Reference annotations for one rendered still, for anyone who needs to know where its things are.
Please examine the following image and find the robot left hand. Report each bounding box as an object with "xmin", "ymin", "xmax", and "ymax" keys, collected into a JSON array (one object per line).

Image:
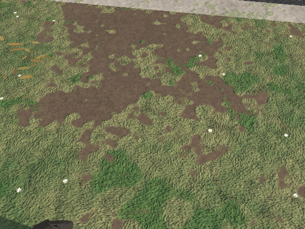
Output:
[{"xmin": 32, "ymin": 219, "xmax": 73, "ymax": 229}]

